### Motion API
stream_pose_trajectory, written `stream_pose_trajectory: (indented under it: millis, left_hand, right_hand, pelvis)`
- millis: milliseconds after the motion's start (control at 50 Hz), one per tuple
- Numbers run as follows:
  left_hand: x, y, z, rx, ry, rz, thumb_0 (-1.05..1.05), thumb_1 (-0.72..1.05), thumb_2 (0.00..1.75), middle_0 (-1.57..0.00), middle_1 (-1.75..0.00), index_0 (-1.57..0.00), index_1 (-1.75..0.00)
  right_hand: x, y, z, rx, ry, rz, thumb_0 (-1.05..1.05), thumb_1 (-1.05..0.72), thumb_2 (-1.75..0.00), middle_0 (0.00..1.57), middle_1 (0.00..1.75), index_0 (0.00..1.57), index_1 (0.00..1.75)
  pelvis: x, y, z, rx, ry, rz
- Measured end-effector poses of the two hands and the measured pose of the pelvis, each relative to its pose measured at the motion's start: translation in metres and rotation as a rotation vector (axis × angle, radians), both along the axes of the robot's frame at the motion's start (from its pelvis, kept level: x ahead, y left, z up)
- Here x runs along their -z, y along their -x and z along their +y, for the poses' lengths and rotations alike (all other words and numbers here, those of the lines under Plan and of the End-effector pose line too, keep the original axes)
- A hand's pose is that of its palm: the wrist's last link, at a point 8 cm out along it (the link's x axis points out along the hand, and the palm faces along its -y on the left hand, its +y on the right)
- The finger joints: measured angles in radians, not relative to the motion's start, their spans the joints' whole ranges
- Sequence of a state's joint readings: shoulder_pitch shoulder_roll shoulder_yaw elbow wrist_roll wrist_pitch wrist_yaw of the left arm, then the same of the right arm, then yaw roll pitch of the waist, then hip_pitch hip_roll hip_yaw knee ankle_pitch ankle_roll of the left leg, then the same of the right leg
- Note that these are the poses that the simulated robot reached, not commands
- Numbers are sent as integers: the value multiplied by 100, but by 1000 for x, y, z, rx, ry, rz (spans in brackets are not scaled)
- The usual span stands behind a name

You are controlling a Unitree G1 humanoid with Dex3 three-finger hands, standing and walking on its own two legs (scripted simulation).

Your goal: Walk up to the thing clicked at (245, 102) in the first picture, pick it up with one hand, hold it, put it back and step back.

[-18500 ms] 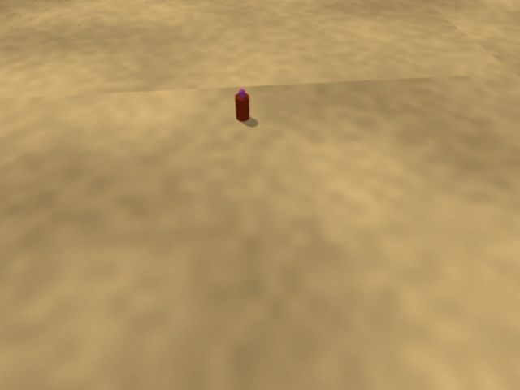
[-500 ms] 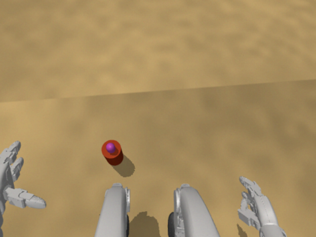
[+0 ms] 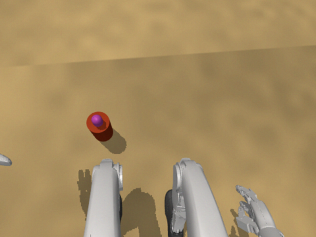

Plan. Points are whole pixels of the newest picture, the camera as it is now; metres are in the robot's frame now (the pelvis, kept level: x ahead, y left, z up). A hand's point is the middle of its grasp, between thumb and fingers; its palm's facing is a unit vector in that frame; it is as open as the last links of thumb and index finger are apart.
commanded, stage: go down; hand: left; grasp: from the side
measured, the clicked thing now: (100, 126) +0.47 +0.20 -0.38
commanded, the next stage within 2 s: approach in 1.04 s
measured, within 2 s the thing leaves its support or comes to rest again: neither
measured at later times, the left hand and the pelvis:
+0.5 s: hand out of the picture +0.38 +0.38 -0.06, palm faces +0.13 -0.98 -0.12, open 17.5 cm; pelvis -0.01 +0.00 -0.06, yaw -1 degrees
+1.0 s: hand out of the picture +0.39 +0.38 -0.07, palm faces +0.12 -0.99 -0.10, open 17.5 cm; pelvis -0.01 +0.00 -0.08, yaw -2 degrees
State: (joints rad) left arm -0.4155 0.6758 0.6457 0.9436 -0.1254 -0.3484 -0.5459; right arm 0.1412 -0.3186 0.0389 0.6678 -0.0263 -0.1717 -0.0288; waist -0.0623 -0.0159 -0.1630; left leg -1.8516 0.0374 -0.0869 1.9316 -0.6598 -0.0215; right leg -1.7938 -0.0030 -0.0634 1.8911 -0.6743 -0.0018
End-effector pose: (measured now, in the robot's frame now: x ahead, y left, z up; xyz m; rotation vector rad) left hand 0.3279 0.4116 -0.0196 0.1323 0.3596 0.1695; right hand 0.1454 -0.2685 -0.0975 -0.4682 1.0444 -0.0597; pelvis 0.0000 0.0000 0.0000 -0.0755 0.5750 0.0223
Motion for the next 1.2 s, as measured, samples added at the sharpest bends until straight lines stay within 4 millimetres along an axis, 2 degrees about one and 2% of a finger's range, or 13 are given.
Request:
stream_pose_trajectory:
  millis: [100,260,420,560,840,1200]
  left_hand:
    - [4,-8,6,0,8,-23,-2,-50,6,-6,-7,-5,-7]
    - [14,-9,14,0,18,-53,-1,-52,5,-5,-6,-5,-6]
    - [28,-17,16,16,25,-101,-2,-53,5,-5,-5,-5,-5]
    - [30,-25,17,23,22,-123,-2,-54,5,-5,-5,-4,-5]
    - [41,-30,23,26,30,-146,-2,-55,6,-4,-5,-4,-6]
    - [44,-43,26,35,35,-182,-2,-53,7,-5,-6,-4,-7]
  right_hand:
    - [9,7,-2,11,10,11,1,-90,-90,21,30,20,30]
    - [26,9,-4,-5,14,14,1,-91,-90,21,30,20,30]
    - [45,11,-5,-34,27,23,1,-91,-90,21,30,20,30]
    - [58,19,-6,-26,24,33,1,-91,-90,21,30,20,30]
    - [73,39,-8,-12,31,80,1,-91,-90,21,30,20,30]
    - [79,36,-7,-11,42,79,1,-91,-90,21,30,20,30]
  pelvis:
    - [11,1,1,4,6,4]
    - [29,5,2,7,8,3]
    - [50,11,0,7,11,-7]
    - [63,13,-1,10,11,-12]
    - [79,16,1,17,17,-13]
    - [87,13,4,15,24,-10]
